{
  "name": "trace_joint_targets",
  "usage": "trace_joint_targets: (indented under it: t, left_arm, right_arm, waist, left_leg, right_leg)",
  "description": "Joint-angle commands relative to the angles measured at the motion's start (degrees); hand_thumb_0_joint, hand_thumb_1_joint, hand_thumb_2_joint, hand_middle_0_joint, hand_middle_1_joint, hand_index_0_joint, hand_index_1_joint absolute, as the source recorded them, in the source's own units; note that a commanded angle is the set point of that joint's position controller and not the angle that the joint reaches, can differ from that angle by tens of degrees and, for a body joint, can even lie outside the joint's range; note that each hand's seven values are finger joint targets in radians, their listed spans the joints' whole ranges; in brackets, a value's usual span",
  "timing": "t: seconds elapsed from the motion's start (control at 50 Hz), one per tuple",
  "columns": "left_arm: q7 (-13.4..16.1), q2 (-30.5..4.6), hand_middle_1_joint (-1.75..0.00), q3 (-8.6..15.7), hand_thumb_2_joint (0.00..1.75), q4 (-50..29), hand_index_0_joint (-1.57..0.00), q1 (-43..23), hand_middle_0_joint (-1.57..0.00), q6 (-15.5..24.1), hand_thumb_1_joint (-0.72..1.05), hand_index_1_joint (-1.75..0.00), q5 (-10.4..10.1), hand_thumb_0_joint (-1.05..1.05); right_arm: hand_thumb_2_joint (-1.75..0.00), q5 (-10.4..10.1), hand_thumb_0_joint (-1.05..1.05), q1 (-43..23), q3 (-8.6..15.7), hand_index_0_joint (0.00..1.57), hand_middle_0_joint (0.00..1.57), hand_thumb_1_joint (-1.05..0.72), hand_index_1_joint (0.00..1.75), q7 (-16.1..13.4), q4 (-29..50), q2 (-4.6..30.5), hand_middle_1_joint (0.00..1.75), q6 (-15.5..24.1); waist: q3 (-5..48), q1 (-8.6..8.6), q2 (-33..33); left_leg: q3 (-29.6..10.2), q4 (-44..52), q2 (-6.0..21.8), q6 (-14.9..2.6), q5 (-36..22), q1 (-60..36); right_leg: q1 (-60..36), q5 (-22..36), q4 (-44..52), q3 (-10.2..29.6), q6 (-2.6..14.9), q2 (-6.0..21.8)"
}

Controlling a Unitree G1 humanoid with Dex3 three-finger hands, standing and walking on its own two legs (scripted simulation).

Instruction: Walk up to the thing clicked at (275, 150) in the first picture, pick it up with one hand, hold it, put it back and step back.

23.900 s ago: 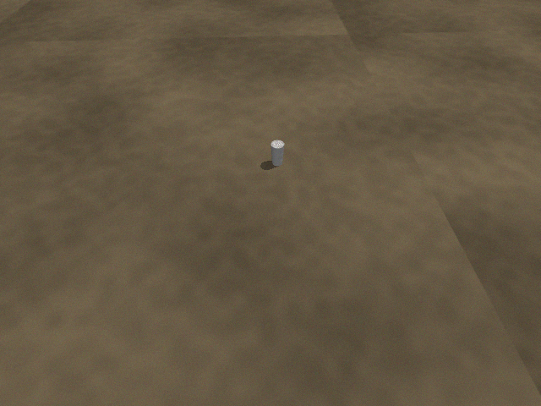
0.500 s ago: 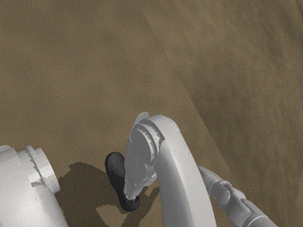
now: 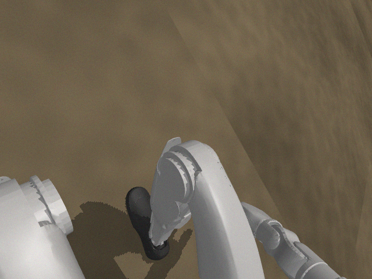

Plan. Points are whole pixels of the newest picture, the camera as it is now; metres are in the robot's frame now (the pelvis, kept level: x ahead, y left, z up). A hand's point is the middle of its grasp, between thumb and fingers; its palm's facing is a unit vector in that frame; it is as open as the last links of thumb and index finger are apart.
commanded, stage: open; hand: left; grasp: from the side
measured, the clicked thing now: out of the picture +0.43 +0.36 -0.21
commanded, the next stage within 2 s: withdraw in 0.38 s
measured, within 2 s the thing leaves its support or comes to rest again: neither
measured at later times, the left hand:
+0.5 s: hand out of the picture +0.42 +0.37 -0.18, palm faces +0.60 -0.80 +0.00, open 14.9 cm
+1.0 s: hand out of the picture +0.38 +0.46 -0.10, palm faces +0.58 -0.81 -0.10, open 16.6 cm
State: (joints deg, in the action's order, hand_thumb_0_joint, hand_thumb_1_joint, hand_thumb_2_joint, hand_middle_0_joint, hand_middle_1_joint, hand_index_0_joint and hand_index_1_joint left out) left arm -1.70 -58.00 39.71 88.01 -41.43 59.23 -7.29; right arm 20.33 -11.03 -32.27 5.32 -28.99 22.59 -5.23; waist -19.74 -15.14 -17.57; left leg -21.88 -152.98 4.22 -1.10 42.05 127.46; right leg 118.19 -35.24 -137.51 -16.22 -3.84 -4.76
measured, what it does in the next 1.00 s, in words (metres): stands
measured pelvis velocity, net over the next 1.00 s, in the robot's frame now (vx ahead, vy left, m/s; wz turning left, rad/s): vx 0.00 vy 0.00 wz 0.03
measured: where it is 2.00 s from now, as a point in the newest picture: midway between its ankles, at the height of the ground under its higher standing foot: (109, 264)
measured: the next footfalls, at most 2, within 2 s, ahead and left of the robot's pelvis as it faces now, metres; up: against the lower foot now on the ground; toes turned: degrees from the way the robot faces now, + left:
none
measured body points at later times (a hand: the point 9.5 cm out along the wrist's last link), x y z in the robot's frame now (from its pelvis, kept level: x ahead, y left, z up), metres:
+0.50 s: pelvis +0.00 +0.00 +0.00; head +0.23 +0.21 +0.32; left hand +0.39 +0.41 -0.18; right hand +0.18 -0.24 -0.03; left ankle +0.08 +0.12 -0.25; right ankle +0.14 -0.12 -0.25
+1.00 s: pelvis +0.00 +0.00 +0.01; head +0.21 +0.18 +0.36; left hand +0.34 +0.50 -0.09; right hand +0.18 -0.25 -0.03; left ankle +0.08 +0.12 -0.25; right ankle +0.14 -0.12 -0.25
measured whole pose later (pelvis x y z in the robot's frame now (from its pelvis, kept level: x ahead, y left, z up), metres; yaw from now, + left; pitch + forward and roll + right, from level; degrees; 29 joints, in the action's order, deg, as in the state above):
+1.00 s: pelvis +0.00 +0.00 +0.01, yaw +2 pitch +17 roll -16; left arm -13.1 -59.4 41.8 75.4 -36.6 43.5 -9.0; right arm 13.2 -3.9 -23.9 4.0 -30.4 22.8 -6.2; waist -12.2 -10.3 -11.0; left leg -17.7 -148.7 4.5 -2.1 40.5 128.8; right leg 119.8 -35.6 -135.6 -13.6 -3.2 -3.5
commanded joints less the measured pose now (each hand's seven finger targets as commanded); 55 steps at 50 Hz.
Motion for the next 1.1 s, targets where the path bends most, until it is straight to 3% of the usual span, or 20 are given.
trace_joint_targets:
  t: [0.0,0.08,0.48,0.62,0.72,0.76,0.78,0.8,0.82,0.84,0.86,0.88,0.9,0.92,0.94,0.96,1.0,1.02,1.06,1.08]
  left_arm:
    - [-0.46,-14.34,-0.87,-0.53,0.58,-8.33,-0.94,-10.02,-0.9,4.32,-0.34,-0.84,0.66,0.0]
    - [-0.13,-13.63,-0.64,-0.64,0.45,-7.98,-0.68,-9.49,-0.65,4.01,-0.43,-0.62,0.16,0.0]
    - [0.92,-12.51,-0.29,-2.49,0.24,-8.37,-0.28,-10.79,-0.26,3.69,-0.59,-0.28,1.39,0.0]
    - [1.63,-22.05,-0.23,3.68,0.23,-14.66,-0.2,-11.94,-0.18,3.04,-0.54,-0.22,1.51,0.0]
    - [-1.29,-27.15,-0.22,6.57,0.18,-19.48,-0.2,-10.59,-0.18,-0.87,-0.61,-0.21,2.51,0.0]
    - [-3.65,-25.71,-0.22,7.06,0.18,-19.26,-0.21,-8.31,-0.19,-3.26,-0.61,-0.21,1.9,0.0]
    - [-5.11,-23.59,-0.22,6.88,0.16,-18.25,-0.22,-5.97,-0.2,-4.71,-0.61,-0.2,1.33,0.0]
    - [-6.69,-19.43,-0.22,3.99,0.15,-18.82,-0.22,-6.86,-0.19,-5.96,-0.61,-0.2,0.67,0.0]
    - [-7.92,-18.03,-0.25,4.91,0.18,-16.82,-0.25,-3.97,-0.23,-7.69,-0.61,-0.23,-0.22,0.0]
    - [-9.81,-12.13,-0.25,0.64,0.17,-16.34,-0.26,-3.64,-0.23,-9.13,-0.6,-0.23,-1.32,0.0]
    - [-10.83,-13.66,-0.26,3.13,0.17,-17.19,-0.27,-1.87,-0.23,-10.34,-0.59,-0.23,-2.28,0.0]
    - [-12.11,-11.26,-0.27,1.04,0.19,-16.5,-0.28,-1.14,-0.24,-11.72,-0.59,-0.24,-2.75,0.0]
    - [-13.02,-12.73,-0.27,2.94,0.18,-19.38,-0.28,-1.78,-0.24,-12.29,-0.59,-0.24,-3.99,0.0]
    - [-14.06,-9.42,-0.25,0.65,0.16,-19.58,-0.26,-2.07,-0.22,-13.15,-0.59,-0.22,-4.74,0.0]
    - [-14.53,-9.49,-0.17,1.37,0.08,-22.39,-0.18,-2.81,-0.14,-13.46,-0.51,-0.14,-5.5,0.0]
    - [-11.11,-17.28,-0.1,2.07,0.06,-16.68,-0.1,2.89,-0.09,-17.83,-0.52,-0.09,5.15,0.0]
    - [-8.92,-16.71,-0.1,1.72,0.06,-30.04,-0.09,-6.06,-0.09,-20.51,-0.53,-0.09,4.28,0.0]
    - [-8.17,-18.96,-0.1,3.26,0.07,-34.67,-0.09,-6.35,-0.09,-21.79,-0.54,-0.09,4.94,0.0]
    - [-5.98,-23.97,-0.09,6.2,0.06,-45.57,-0.1,-0.94,-0.1,-25.78,-0.55,-0.09,6.88,0.0]
    - [-5.09,-23.46,-0.09,5.89,0.06,-44.78,-0.11,2.07,-0.11,-28.14,-0.57,-0.09,7.73,0.0]
  right_arm:
    - [-0.89,0.3,0.0,2.9,6.78,0.2,0.2,-0.92,0.3,-1.38,-0.15,21.12,0.3,-0.92]
    - [-0.9,0.24,0.0,2.71,6.73,0.2,0.2,-0.91,0.3,-1.27,0.22,20.82,0.3,-0.93]
    - [-0.9,0.41,0.0,2.76,6.9,0.2,0.2,-0.89,0.3,-0.94,0.25,20.5,0.3,-1.29]
    - [-0.89,0.08,0.0,3.43,7.14,0.2,0.2,-0.88,0.3,-1.5,0.32,20.94,0.3,-1.95]
    - [-0.9,-1.15,0.0,5.15,8.81,0.2,0.2,-0.9,0.3,-2.24,0.01,20.72,0.3,-2.39]
    - [-0.9,-1.88,0.0,6.23,9.73,0.2,0.2,-0.89,0.3,-2.56,0.06,20.54,0.3,-2.59]
    - [-0.9,-2.42,0.0,6.3,10.4,0.2,0.2,-0.89,0.3,-2.69,0.19,20.44,0.3,-2.61]
    - [-0.9,-3.02,0.0,5.93,11.31,0.2,0.2,-0.89,0.3,-2.73,1.03,20.56,0.3,-2.33]
    - [-0.89,-3.65,0.0,7.02,11.97,0.2,0.2,-0.89,0.3,-2.89,0.89,20.63,0.3,-2.28]
    - [-0.89,-4.47,0.0,7.08,12.31,0.2,0.2,-0.89,0.3,-2.87,0.4,19.7,0.3,-2.1]
    - [-0.89,-5.12,0.0,7.08,13.35,0.2,0.2,-0.88,0.3,-3.01,1.49,20.3,0.3,-1.66]
    - [-0.89,-5.77,0.0,8.56,13.83,0.2,0.2,-0.88,0.3,-3.0,0.32,19.71,0.3,-1.51]
    - [-0.89,-6.41,0.0,8.71,14.5,0.2,0.2,-0.87,0.3,-3.08,0.9,19.73,0.3,-1.21]
    - [-0.89,-6.97,0.0,9.08,14.8,0.2,0.2,-0.86,0.3,-2.99,0.48,18.97,0.3,-0.93]
    - [-0.9,-7.44,0.0,9.88,15.56,0.2,0.2,-0.89,0.3,-2.87,0.33,18.47,0.3,-0.49]
    - [-0.92,-9.22,0.0,12.35,19.29,0.2,0.2,-0.96,0.3,-2.73,-2.23,17.38,0.3,-0.92]
    - [-0.92,-10.92,0.0,12.77,20.61,0.2,0.2,-0.96,0.3,-2.42,-0.84,16.22,0.3,-1.09]
    - [-0.92,-11.79,0.0,13.93,21.97,0.2,0.2,-0.95,0.3,-2.4,-0.82,16.39,0.3,-1.4]
    - [-0.93,-13.45,0.0,14.5,24.29,0.2,0.2,-0.98,0.3,-2.64,0.36,15.22,0.3,-1.68]
    - [-0.93,-14.35,0.0,15.2,24.99,0.2,0.2,-1.01,0.3,-2.69,0.28,14.74,0.3,-1.91]
  waist:
    - [32.75,-6.26,35.78]
    - [32.43,-6.02,35.2]
    - [32.68,-6.49,35.8]
    - [36.52,-3.74,39.4]
    - [39.05,-1.7,44.26]
    - [39.09,-1.31,44.34]
    - [38.62,-0.69,43.59]
    - [37.45,-1.61,42.32]
    - [37.34,-1.19,40.3]
    - [36.09,-1.64,38.35]
    - [36.91,-0.55,36.6]
    - [37.66,-0.45,35.05]
    - [38.7,0.26,33.62]
    - [39.31,0.11,32.73]
    - [40.37,0.95,31.8]
    - [44.48,4.07,35.54]
    - [49.26,4.32,39.78]
    - [52.14,5.94,43.14]
    - [58.6,10.25,51.01]
    - [56.54,10.36,50.98]
  left_leg:
    - [2.77,20.21,3.74,2.67,-10.33,-23.61]
    - [3.37,19.61,3.55,2.35,-10.58,-22.53]
    - [2.9,20.18,3.69,2.58,-11.23,-24.25]
    - [4.04,20.61,3.71,2.59,-11.79,-25.8]
    - [5.08,22.59,3.75,3.06,-13.33,-27.99]
    - [5.3,23.41,3.6,3.17,-14.88,-27.97]
    - [5.24,23.83,3.53,3.23,-15.23,-27.72]
    - [5.1,24.38,3.5,3.04,-13.86,-26.66]
    - [4.78,24.89,3.38,2.96,-13.54,-26.24]
    - [4.75,25.18,3.18,2.61,-11.14,-24.47]
    - [4.86,25.0,3.09,2.28,-11.0,-24.08]
    - [5.2,24.78,2.9,1.92,-10.05,-23.1]
    - [5.8,24.2,2.61,1.46,-9.86,-21.8]
    - [6.12,24.02,2.38,1.15,-8.7,-20.67]
    - [6.94,23.56,2.11,0.82,-8.73,-19.52]
    - [8.52,26.78,2.0,1.29,-10.27,-25.66]
    - [9.2,27.97,2.13,1.3,-9.19,-26.66]
    - [9.6,29.28,2.07,1.46,-8.76,-28.9]
    - [10.84,33.48,1.98,1.87,-9.19,-34.62]
    - [10.87,35.16,1.94,1.82,-8.59,-34.23]
  right_leg:
    - [-15.28,9.89,8.29,-5.24,3.75,-2.07]
    - [-15.81,10.22,8.68,-4.81,3.8,-2.25]
    - [-15.01,10.34,8.67,-4.9,3.83,-2.28]
    - [-16.37,10.1,8.9,-3.97,4.0,-2.29]
    - [-15.13,10.43,8.56,-3.0,4.44,-2.04]
    - [-14.67,11.1,8.49,-3.01,4.49,-1.91]
    - [-13.24,11.01,8.29,-3.05,4.56,-1.8]
    - [-11.99,10.1,8.39,-3.28,4.59,-1.63]
    - [-11.51,9.71,8.68,-3.64,4.47,-1.57]
    - [-9.8,8.1,9.09,-3.72,4.45,-1.47]
    - [-10.28,8.22,9.51,-3.59,4.29,-1.36]
    - [-10.06,7.53,9.81,-3.35,4.33,-1.35]
    - [-10.85,7.68,10.48,-3.02,4.29,-1.31]
    - [-11.01,7.02,10.66,-2.86,4.36,-1.35]
    - [-12.23,7.27,11.03,-2.33,4.38,-1.31]
    - [-10.18,6.83,12.28,-0.82,4.9,-0.48]
    - [-9.6,6.43,12.47,0.21,5.23,-0.34]
    - [-9.9,6.4,12.49,0.86,5.25,-0.16]
    - [-10.54,5.88,12.55,2.64,5.69,0.38]
    - [-9.29,5.31,12.56,3.11,5.81,0.39]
